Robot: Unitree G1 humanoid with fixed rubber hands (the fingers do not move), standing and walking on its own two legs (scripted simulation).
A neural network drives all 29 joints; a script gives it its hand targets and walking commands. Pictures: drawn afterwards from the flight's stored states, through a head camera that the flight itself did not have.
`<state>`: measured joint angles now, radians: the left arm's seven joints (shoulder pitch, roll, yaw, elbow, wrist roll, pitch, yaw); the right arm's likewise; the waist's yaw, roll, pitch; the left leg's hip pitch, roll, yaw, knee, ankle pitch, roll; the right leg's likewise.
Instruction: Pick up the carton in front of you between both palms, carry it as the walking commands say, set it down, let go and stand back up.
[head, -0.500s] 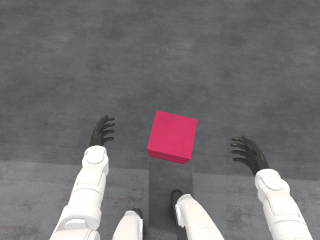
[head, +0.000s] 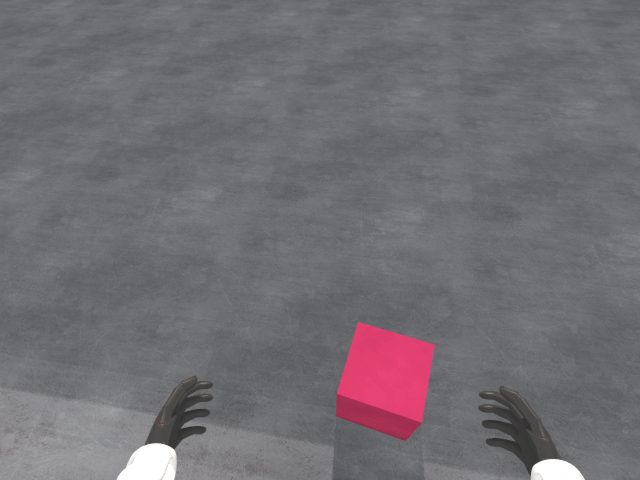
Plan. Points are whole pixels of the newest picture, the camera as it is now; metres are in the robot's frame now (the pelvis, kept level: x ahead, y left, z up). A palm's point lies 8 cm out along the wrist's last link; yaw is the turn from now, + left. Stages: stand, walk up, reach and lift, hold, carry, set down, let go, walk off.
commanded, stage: let go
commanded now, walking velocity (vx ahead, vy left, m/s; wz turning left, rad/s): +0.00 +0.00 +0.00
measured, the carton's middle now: (382, 382) +0.41 -0.13 -0.65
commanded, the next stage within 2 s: stand in 0.46 s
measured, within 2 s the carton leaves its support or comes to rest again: neither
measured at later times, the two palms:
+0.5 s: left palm (173, 470) +0.14 +0.21 -0.07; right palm (574, 471) +0.15 -0.27 -0.07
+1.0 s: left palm out of the picture +0.12 +0.26 -0.08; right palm (598, 474) +0.15 -0.32 -0.11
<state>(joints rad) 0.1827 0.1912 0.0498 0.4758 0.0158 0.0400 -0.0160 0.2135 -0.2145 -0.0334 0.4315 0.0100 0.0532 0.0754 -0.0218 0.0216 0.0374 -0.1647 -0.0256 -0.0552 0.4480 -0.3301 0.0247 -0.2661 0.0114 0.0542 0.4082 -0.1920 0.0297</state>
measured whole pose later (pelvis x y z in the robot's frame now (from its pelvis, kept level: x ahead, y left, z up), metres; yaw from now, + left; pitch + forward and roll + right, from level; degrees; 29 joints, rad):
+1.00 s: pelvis +0.01 -0.04 -0.01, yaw +3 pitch +0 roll +0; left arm 0.16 0.31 0.06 0.80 0.03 0.01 0.01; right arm 0.21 -0.36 -0.02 0.74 -0.04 0.00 -0.03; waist 0.01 0.06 0.02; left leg -0.12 0.01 -0.10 0.49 -0.37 -0.03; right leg -0.24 0.04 -0.01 0.53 -0.29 -0.03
